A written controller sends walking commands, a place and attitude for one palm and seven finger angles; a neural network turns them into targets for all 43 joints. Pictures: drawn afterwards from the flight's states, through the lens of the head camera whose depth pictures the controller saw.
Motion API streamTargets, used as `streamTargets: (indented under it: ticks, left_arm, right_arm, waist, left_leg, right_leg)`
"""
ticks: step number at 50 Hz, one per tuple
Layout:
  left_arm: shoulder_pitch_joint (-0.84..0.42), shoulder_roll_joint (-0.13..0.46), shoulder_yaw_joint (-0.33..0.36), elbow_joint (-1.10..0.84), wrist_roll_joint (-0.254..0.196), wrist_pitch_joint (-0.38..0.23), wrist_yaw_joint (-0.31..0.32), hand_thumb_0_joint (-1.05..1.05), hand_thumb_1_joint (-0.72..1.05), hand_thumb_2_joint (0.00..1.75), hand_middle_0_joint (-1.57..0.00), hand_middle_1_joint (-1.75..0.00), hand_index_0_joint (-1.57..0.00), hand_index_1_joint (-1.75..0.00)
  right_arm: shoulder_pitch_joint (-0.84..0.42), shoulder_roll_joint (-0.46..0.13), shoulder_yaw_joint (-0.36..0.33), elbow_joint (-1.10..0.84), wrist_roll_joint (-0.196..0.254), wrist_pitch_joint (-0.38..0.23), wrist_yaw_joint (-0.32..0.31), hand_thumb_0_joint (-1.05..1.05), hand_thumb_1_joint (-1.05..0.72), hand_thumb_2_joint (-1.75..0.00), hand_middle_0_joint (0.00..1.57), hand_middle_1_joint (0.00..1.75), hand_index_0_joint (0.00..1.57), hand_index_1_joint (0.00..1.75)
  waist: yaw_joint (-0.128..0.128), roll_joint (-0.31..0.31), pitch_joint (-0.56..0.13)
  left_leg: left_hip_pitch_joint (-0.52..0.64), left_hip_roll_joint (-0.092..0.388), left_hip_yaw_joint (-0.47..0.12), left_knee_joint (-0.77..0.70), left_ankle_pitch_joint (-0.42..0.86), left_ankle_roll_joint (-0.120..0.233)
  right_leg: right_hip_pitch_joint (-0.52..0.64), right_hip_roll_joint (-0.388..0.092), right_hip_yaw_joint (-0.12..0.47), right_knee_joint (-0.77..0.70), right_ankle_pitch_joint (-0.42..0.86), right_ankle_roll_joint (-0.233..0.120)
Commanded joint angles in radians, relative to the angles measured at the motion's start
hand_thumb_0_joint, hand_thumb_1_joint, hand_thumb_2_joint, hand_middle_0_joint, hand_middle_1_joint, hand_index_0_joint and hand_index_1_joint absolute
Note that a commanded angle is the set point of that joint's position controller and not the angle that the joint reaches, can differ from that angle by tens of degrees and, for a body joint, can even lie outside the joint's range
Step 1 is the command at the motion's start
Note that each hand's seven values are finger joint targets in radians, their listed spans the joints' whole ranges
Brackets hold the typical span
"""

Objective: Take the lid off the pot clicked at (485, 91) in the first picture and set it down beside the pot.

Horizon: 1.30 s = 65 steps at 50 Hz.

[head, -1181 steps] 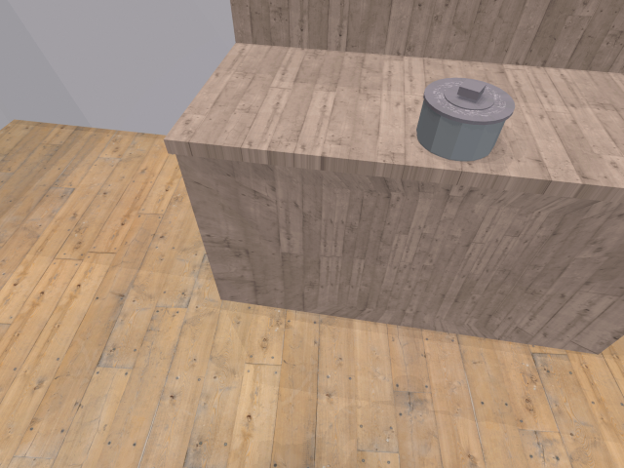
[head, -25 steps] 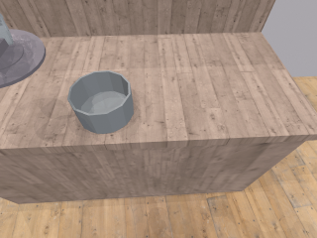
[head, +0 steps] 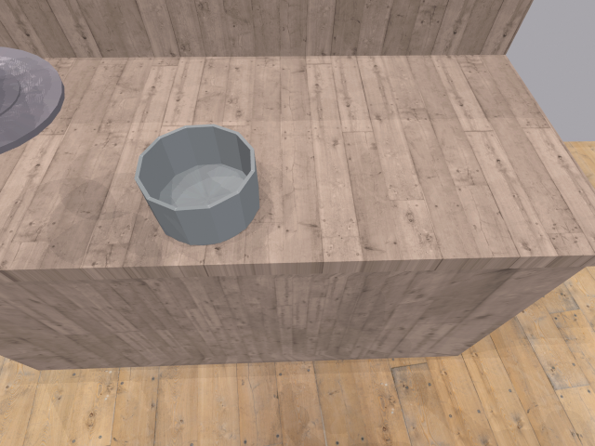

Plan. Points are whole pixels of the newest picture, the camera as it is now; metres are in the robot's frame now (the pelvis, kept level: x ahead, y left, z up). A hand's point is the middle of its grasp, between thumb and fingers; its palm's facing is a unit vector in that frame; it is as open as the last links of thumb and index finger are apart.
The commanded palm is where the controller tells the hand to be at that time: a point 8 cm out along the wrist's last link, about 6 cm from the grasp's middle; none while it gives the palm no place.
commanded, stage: lower the lid onto the table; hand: left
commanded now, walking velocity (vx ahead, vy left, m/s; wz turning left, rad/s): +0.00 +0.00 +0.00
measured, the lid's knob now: out of the picture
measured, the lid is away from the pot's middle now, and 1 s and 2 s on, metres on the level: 0.22 0.21 0.23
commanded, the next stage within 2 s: none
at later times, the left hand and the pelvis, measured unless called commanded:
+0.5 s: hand out of the picture +0.46 +0.35 +0.22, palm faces -0.32 -0.14 -0.94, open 7.9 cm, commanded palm +0.47 +0.36 +0.29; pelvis +0.00 +0.00 +0.00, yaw -1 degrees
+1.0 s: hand out of the picture +0.45 +0.36 +0.18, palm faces -0.39 -0.16 -0.91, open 7.9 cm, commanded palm +0.48 +0.37 +0.25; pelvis +0.00 +0.00 +0.00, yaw -1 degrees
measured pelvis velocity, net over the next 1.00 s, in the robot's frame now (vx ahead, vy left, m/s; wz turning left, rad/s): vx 0.00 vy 0.00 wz -0.02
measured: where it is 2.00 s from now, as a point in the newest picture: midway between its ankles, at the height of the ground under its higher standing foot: outside the picture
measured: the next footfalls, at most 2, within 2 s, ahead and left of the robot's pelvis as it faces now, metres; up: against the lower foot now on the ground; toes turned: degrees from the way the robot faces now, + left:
none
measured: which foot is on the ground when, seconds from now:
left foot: down 0.00-1.00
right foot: down 0.00-1.00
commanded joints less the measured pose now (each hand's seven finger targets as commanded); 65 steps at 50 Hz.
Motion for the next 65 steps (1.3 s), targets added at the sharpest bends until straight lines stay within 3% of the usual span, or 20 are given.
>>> streamTargets:
  ticks: [1,11,15,16,19,21,23,26,28,29,34,35,37,39,42,49,51,58,62,65]
  left_arm:
    - [-0.559,0.260,0.063,-0.146,-0.003,0.017,0.056,0.00,0.65,0.94,-0.84,-1.06,-0.82,-1.03]
    - [-0.586,0.299,0.080,-0.163,0.022,0.024,0.074,0.00,0.65,0.94,-0.84,-1.06,-0.82,-1.03]
    - [-0.531,0.345,0.119,-0.115,0.023,0.017,0.081,0.00,0.65,0.94,-0.84,-1.06,-0.82,-1.03]
    - [-0.566,0.349,0.115,-0.150,0.021,0.014,0.081,0.00,0.65,0.94,-0.84,-1.06,-0.82,-1.03]
    - [-0.558,0.273,0.057,-0.141,0.007,0.016,0.081,0.00,0.65,0.94,-0.84,-1.06,-0.82,-1.03]
    - [-0.562,0.374,0.137,-0.158,0.025,0.008,0.090,0.00,0.65,0.94,-0.84,-1.06,-0.82,-1.03]
    - [-0.542,0.397,0.159,-0.163,0.025,0.000,0.094,0.00,0.65,0.94,-0.84,-1.06,-0.82,-1.03]
    - [-0.504,0.321,0.105,-0.110,0.012,0.004,0.088,0.00,0.65,0.94,-0.84,-1.06,-0.82,-1.03]
    - [-0.504,0.369,0.141,-0.143,0.012,0.001,0.091,0.00,0.65,0.94,-0.84,-1.06,-0.82,-1.03]
    - [-0.499,0.334,0.114,-0.155,0.006,-0.001,0.092,0.00,0.65,0.94,-0.84,-1.06,-0.82,-1.03]
    - [-0.455,0.291,0.092,-0.123,-0.006,-0.003,0.089,0.00,0.65,0.94,-0.84,-1.06,-0.82,-1.03]
    - [-0.462,0.349,0.138,-0.129,0.004,-0.007,0.094,0.00,0.65,0.94,-0.84,-1.06,-0.82,-1.03]
    - [-0.490,0.341,0.124,-0.143,0.002,-0.009,0.095,0.00,0.65,0.94,-0.84,-1.06,-0.82,-1.03]
    - [-0.497,0.269,0.068,-0.149,-0.016,-0.011,0.092,0.00,0.65,0.94,-0.84,-1.06,-0.82,-1.03]
    - [-0.495,0.354,0.128,-0.132,-0.001,-0.023,0.102,0.00,0.65,0.94,-0.84,-1.06,-0.82,-1.03]
    - [-0.460,0.295,0.083,-0.082,-0.014,-0.039,0.107,0.00,0.65,0.94,-0.84,-1.06,-0.82,-1.03]
    - [-0.462,0.358,0.134,-0.073,-0.002,-0.045,0.115,0.00,0.65,0.94,-0.84,-1.06,-0.82,-1.03]
    - [-0.448,0.361,0.134,-0.063,-0.001,-0.058,0.123,0.00,0.65,0.94,-0.84,-1.06,-0.82,-1.03]
    - [-0.483,0.306,0.091,-0.087,-0.006,-0.056,0.125,0.00,0.65,0.94,-0.84,-1.06,-0.82,-1.03]
    - [-0.441,0.375,0.158,-0.075,0.004,-0.066,0.138,0.00,0.65,0.94,-0.84,-1.06,-0.82,-1.03]
  right_arm:
    - [0.059,-0.173,-0.055,-0.062,-0.003,-0.030,-0.008,0.00,-0.90,-0.90,0.20,0.30,0.20,0.30]
    - [0.060,-0.173,-0.051,-0.086,-0.006,-0.046,-0.002,0.00,-0.90,-0.90,0.20,0.30,0.20,0.30]
    - [0.074,-0.176,-0.047,-0.083,-0.004,-0.044,-0.003,0.00,-0.90,-0.90,0.20,0.30,0.20,0.30]
    - [0.066,-0.180,-0.048,-0.091,-0.004,-0.041,-0.003,0.00,-0.90,-0.90,0.20,0.30,0.20,0.30]
    - [0.075,-0.181,-0.055,-0.086,0.001,-0.048,-0.007,0.00,-0.90,-0.90,0.20,0.30,0.20,0.30]
    - [0.086,-0.183,-0.053,-0.083,-0.007,-0.048,-0.006,0.00,-0.90,-0.90,0.20,0.30,0.20,0.30]
    - [0.084,-0.180,-0.052,-0.088,-0.007,-0.048,-0.010,0.00,-0.90,-0.90,0.20,0.30,0.20,0.30]
    - [0.090,-0.181,-0.057,-0.077,-0.006,-0.044,-0.006,0.00,-0.90,-0.90,0.20,0.30,0.20,0.30]
    - [0.090,-0.184,-0.057,-0.084,-0.005,-0.040,-0.003,0.00,-0.90,-0.90,0.20,0.30,0.20,0.30]
    - [0.081,-0.186,-0.057,-0.084,-0.001,-0.040,-0.003,0.00,-0.90,-0.90,0.20,0.30,0.20,0.30]
    - [0.091,-0.185,-0.059,-0.079,0.000,-0.035,-0.003,0.00,-0.90,-0.90,0.20,0.30,0.20,0.30]
    - [0.096,-0.184,-0.058,-0.075,-0.005,-0.032,-0.002,0.00,-0.90,-0.90,0.20,0.30,0.20,0.30]
    - [0.090,-0.184,-0.056,-0.077,-0.002,-0.029,-0.006,0.00,-0.90,-0.90,0.20,0.30,0.20,0.30]
    - [0.085,-0.183,-0.060,-0.074,0.001,-0.035,-0.009,0.00,-0.90,-0.90,0.20,0.30,0.20,0.30]
    - [0.102,-0.186,-0.053,-0.064,-0.003,-0.036,-0.013,0.00,-0.90,-0.90,0.20,0.30,0.20,0.30]
    - [0.093,-0.188,-0.048,-0.061,0.001,-0.043,-0.019,0.00,-0.90,-0.90,0.20,0.30,0.20,0.30]
    - [0.101,-0.189,-0.048,-0.060,-0.002,-0.042,-0.020,0.00,-0.90,-0.90,0.20,0.30,0.20,0.30]
    - [0.116,-0.192,-0.050,-0.055,-0.002,-0.040,-0.022,0.00,-0.90,-0.90,0.20,0.30,0.20,0.30]
    - [0.123,-0.192,-0.054,-0.049,-0.003,-0.039,-0.022,0.00,-0.90,-0.90,0.20,0.30,0.20,0.30]
    - [0.136,-0.192,-0.055,-0.048,-0.008,-0.039,-0.025,0.00,-0.90,-0.90,0.20,0.30,0.20,0.30]
  waist:
    - [-0.042,0.111,-0.410]
    - [-0.032,0.161,-0.446]
    - [-0.029,0.089,-0.440]
    - [-0.028,0.122,-0.455]
    - [-0.042,0.146,-0.445]
    - [-0.029,0.144,-0.478]
    - [-0.025,0.139,-0.499]
    - [-0.042,0.143,-0.444]
    - [-0.030,0.154,-0.463]
    - [-0.035,0.196,-0.471]
    - [-0.044,0.155,-0.456]
    - [-0.037,0.133,-0.468]
    - [-0.044,0.132,-0.470]
    - [-0.055,0.171,-0.461]
    - [-0.049,0.136,-0.467]
    - [-0.056,0.159,-0.429]
    - [-0.053,0.128,-0.449]
    - [-0.055,0.161,-0.457]
    - [-0.063,0.196,-0.463]
    - [-0.053,0.163,-0.519]
  left_leg:
    - [0.363,0.011,-0.032,-0.012,0.414,0.028]
    - [0.360,0.013,-0.039,-0.010,0.432,0.019]
    - [0.310,0.010,-0.025,-0.009,0.397,0.021]
    - [0.312,0.007,-0.024,-0.013,0.397,0.023]
    - [0.348,0.014,-0.033,-0.006,0.436,0.022]
    - [0.345,0.011,-0.030,0.004,0.438,0.025]
    - [0.338,0.008,-0.025,0.008,0.461,0.027]
    - [0.336,0.013,-0.021,0.022,0.471,0.026]
    - [0.330,0.010,-0.024,0.019,0.466,0.026]
    - [0.367,0.016,-0.028,0.028,0.539,0.021]
    - [0.357,0.018,-0.031,0.034,0.527,0.023]
    - [0.340,0.016,-0.028,0.036,0.491,0.024]
    - [0.331,0.013,-0.022,0.033,0.463,0.028]
    - [0.366,0.021,-0.029,0.037,0.499,0.025]
    - [0.329,0.015,-0.024,0.038,0.438,0.028]
    - [0.306,0.016,-0.024,0.039,0.394,0.021]
    - [0.284,0.012,-0.019,0.048,0.372,0.025]
    - [0.288,0.016,-0.023,0.063,0.407,0.020]
    - [0.320,0.026,-0.038,0.070,0.429,0.009]
    - [0.334,0.024,-0.043,0.098,0.510,0.010]
  right_leg:
    - [-0.017,0.078,-0.039,-0.010,0.203,-0.059]
    - [0.002,0.077,-0.036,0.005,0.204,-0.064]
    - [0.045,0.076,-0.028,0.013,0.229,-0.058]
    - [0.047,0.074,-0.026,0.013,0.233,-0.060]
    - [0.005,0.074,-0.033,0.005,0.227,-0.062]
    - [0.031,0.078,-0.025,0.016,0.237,-0.059]
    - [0.054,0.075,-0.022,0.024,0.268,-0.058]
    - [-0.003,0.078,-0.026,0.017,0.258,-0.053]
    - [0.021,0.078,-0.024,0.022,0.259,-0.057]
    - [-0.002,0.076,-0.026,0.023,0.282,-0.062]
    - [-0.027,0.080,-0.030,0.022,0.263,-0.056]
    - [-0.005,0.081,-0.025,0.032,0.257,-0.052]
    - [-0.008,0.081,-0.026,0.032,0.255,-0.053]
    - [-0.050,0.078,-0.029,0.023,0.247,-0.055]
    - [-0.021,0.084,-0.025,0.033,0.238,-0.053]
    - [-0.059,0.082,-0.028,0.037,0.205,-0.058]
    - [-0.037,0.083,-0.022,0.047,0.210,-0.053]
    - [-0.067,0.087,-0.023,0.061,0.210,-0.053]
    - [-0.121,0.089,-0.027,0.064,0.180,-0.053]
    - [-0.098,0.094,-0.024,0.084,0.220,-0.051]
